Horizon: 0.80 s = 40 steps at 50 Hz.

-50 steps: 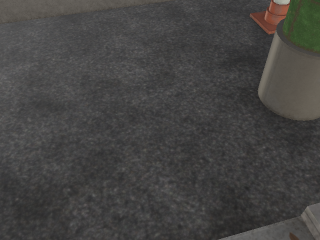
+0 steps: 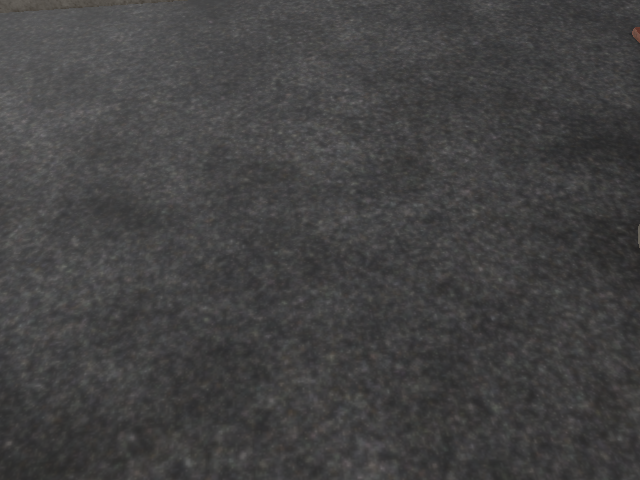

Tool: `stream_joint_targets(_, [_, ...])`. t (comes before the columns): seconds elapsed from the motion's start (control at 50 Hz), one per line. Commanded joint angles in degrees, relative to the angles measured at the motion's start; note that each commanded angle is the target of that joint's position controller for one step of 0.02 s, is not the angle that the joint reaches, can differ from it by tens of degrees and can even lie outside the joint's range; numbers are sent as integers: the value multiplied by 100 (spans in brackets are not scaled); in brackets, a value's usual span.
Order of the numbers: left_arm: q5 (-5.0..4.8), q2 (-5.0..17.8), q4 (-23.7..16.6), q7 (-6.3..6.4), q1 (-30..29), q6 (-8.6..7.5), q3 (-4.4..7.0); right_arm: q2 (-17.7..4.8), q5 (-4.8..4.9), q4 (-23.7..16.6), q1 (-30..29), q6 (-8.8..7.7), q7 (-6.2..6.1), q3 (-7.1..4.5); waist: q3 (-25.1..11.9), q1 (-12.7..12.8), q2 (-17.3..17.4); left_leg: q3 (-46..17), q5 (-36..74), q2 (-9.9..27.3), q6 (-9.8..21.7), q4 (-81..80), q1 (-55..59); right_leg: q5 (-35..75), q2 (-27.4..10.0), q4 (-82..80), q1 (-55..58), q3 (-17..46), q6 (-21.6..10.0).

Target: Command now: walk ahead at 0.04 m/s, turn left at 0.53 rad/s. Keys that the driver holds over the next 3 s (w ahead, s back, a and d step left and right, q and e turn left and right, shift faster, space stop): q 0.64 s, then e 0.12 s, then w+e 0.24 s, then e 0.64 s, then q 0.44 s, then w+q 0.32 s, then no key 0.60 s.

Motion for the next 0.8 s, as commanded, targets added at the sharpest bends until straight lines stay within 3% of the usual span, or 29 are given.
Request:
stream_joint_targets(0.02, [-143, 935, -313, 94, 520, -194, 274, -650, 90, -455, 0, 40, 61, -150, -827, 531, -261, -2143, 3562, 1294, 1006, -516, 29, 3018, -413, -1118, 1676, 339, -988])
stream_joint_targets(0.04, [38, 1457, -328, 156, 1048, -271, 466, -145, 20, -748, 3, 32, 76, -4, -1518, 729, -1409, -845, 1099, 267, 10, 642, -1758, 4966, -1611, -1642, 3773, 1956, -2609])
stream_joint_targets(0.06, [440, 1380, -247, 117, 1800, -296, 529, -392, 120, -912, -578, 72, -53, -92, -1225, 1293, -1196, -450, -2014, -361, -569, 2008, -3277, 5658, -2533, -2087, 4419, 3248, -3399])
stream_joint_targets(0.08, [509, 1179, -53, 56, 1717, -312, 507, -372, 65, -831, -596, 182, -203, -82, -590, 1073, -151, -509, -1790, -32, -782, 2867, -3756, 5525, -2724, -2128, 3897, 2927, -3161])
stream_joint_targets(0.1, [275, 998, -155, -70, 1300, -268, 479, -520, 9, -581, -281, 282, -313, -143, -485, 791, -248, -504, -1261, 198, -959, 3393, -3492, 5303, -2403, -2138, 3229, 2271, -2799])
stream_joint_targets(0.12, [40, 642, -329, -177, 702, -224, 365, -664, -134, -431, -61, 323, -341, -177, -472, 513, -455, -443, -723, 259, -1029, 3515, -3164, 5255, -2058, -2162, 2629, 1604, -2440])
stream_joint_targets(0.14, [-93, 501, -459, -225, 302, -211, 348, -540, -291, -364, 79, 322, -284, -113, -391, 333, -499, -156, -79, 308, -1065, 3958, -2785, 5161, -1726, -2142, 1984, 1003, -2204])
stream_joint_targets(0.16, [-56, 575, -550, -231, 172, -177, 376, -353, -402, -361, 267, 289, -198, -35, -507, 206, -516, 106, 317, 298, -1067, 4502, -2367, 4929, -1528, -2194, 1373, 598, -2143])
stream_joint_targets(0.2, [123, 612, -629, -159, 110, -176, 382, -297, -257, -361, 297, 252, -28, 11, -417, 266, -295, 203, 1024, 352, -1036, 4918, -2133, 3879, -1373, -2444, 812, 106, -2127])
stream_joint_targets(0.24, [109, 691, -559, -143, 249, -206, 386, -511, -209, -422, 97, 199, 39, -51, -311, 395, -383, 160, 1376, 517, -1066, 4862, -2159, 3064, -1460, -2606, 858, -31, -2153])
stream_joint_targets(0.28, [125, 797, -448, -146, 468, -247, 390, -657, -249, -496, -182, 195, 15, -89, -212, 531, -483, 117, 1414, 722, -1127, 4380, -2431, 2691, -1625, -2674, 1329, -9, -2153])
stream_joint_targets(0.32, [51, 846, -360, -173, 597, -273, 404, -768, -259, -521, -484, 209, -74, -120, -183, 653, -624, 218, 1292, 961, -1228, 3425, -2471, 2306, -1815, -2797, 1791, 54, -2127])
stream_joint_targets(0.36, [-8, 1079, -193, -109, 901, -296, 500, -503, -285, -528, -708, 242, -107, -16, -132, 750, -607, 634, 971, 1230, -1240, 2208, -2264, 2019, -1960, -2801, 2113, 16, -2072])
stream_joint_targets(0.4, [15, 1241, -14, 36, 1297, -361, 614, -233, -287, -561, -954, 326, -112, 104, -9, 988, -699, 1006, 534, 1290, -1083, 1217, -1912, 2103, -2158, -2770, 2288, 23, -2053])
stream_joint_targets(0.46, [215, 1562, -185, 86, 900, -470, 818, -173, -235, -542, -894, 410, -76, 138, 40, 886, -841, 1364, 175, 1095, -709, 447, -742, 2482, -2420, -2854, 1895, -29, -2043])
stream_joint_targets(0.52, [157, 1535, -219, 138, 671, -484, 891, -405, -126, -454, -899, 333, -94, 4, 71, 768, -935, 1337, 588, 945, -329, -816, -174, 1776, -2606, -2781, 2226, -3, -1701])
stream_joint_targets(0.56, [123, 1397, -117, 137, 590, -420, 854, -558, -14, -235, -468, 128, -77, -193, -191, 457, -497, 1439, 2132, 577, 90, -2079, 1244, 1111, -2278, -1884, 1823, -464, -1279])
stream_joint_targets(0.58, [161, 971, -83, 86, 647, -369, 736, -890, -140, -118, -7, 26, -134, -357, -678, 216, 274, 797, 3698, 1038, 411, -2383, 2503, -20, -1606, -456, 1134, -1093, -786])
stream_joint_targets(0.6, [248, 436, -798, 74, 568, -409, 575, -1768, -184, -277, 455, -105, -224, -534, -1348, 374, 1220, -1610, 6238, 2731, 1872, -2040, 4120, -2695, -409, 1277, -764, -1196, -234])
stream_joint_targets(0.62, [-16, 554, -989, 61, 41, -411, 542, -1601, -382, -118, 926, -223, -81, -557, -780, -153, 177, -2112, 4961, 3061, 2037, -2464, 4027, -2575, -119, 1108, -1800, 145, -200])
stream_joint_targets(0.64, [-132, 675, -1032, 90, -286, -384, 541, -1316, -282, -53, 785, -267, 8, -560, -144, -164, 334, -1708, 4236, 2824, 1808, -2506, 3655, -2194, -247, 1385, -2269, 280, -206])
stream_joint_targets(0.66, [-65, 1040, -808, 133, -29, -378, 653, -1120, -34, -114, 323, -223, 84, -528, -11, 107, 413, -1133, 4112, 2648, 1590, -2492, 3239, -1778, -389, 1673, -2184, 197, -220])
stream_joint_targets(0.68, [108, 1197, -508, 127, 498, -355, 679, -958, 202, -297, -219, -169, 143, -486, 20, 395, 479, -534, 4398, 2457, 1400, -2477, 2480, -1384, -542, 1813, -1614, 122, -198])
stream_joint_targets(0.7, [229, 1046, -287, 57, 845, -311, 628, -882, 226, -435, -492, -88, 175, -462, 166, 624, 481, -224, 4563, 2274, 1215, -2526, 1520, -865, -543, 1922, -951, 55, -191])
stream_joint_targets(0.72, [270, 768, 58, -171, 1500, -238, 566, -587, 160, -398, -580, -28, 232, -340, 96, 844, 203, 247, 4647, 1942, 866, -2442, 606, 31, -456, 2092, -10, 33, -164])
stream_joint_targets(0.74, [191, 579, 332, -447, 1904, -187, 523, -416, 124, -477, -894, 21, 307, -227, 118, 1027, 113, 559, 4711, 1725, 520, -2337, 32, 595, -444, 2082, 522, -9, -89])
stream_joint_targets(0.76, [102, 539, 424, -678, 2008, -163, 513, -422, 140, -616, -1285, 68, 349, -166, 100, 1109, 159, 761, 4531, 1597, 263, -2234, -390, 908, -453, 1955, 931, -82, -21])
stream_joint_targets(0.78, [74, 662, 589, -823, 2284, -172, 513, -735, 15, -612, -1321, 131, 310, -235, 106, 1007, 327, 727, 3635, 1652, 246, -2289, -714, 1198, -420, 2303, 1303, -99, -30])
stream_joint_targets(0.8, [137, 983, 426, -776, 1960, -212, 631, -1099, 19, -453, -642, 148, 271, -362, 258, 610, 385, 434, 1991, 1747, 479, -2504, -301, 531, -242, 2107, 690, -324, -54])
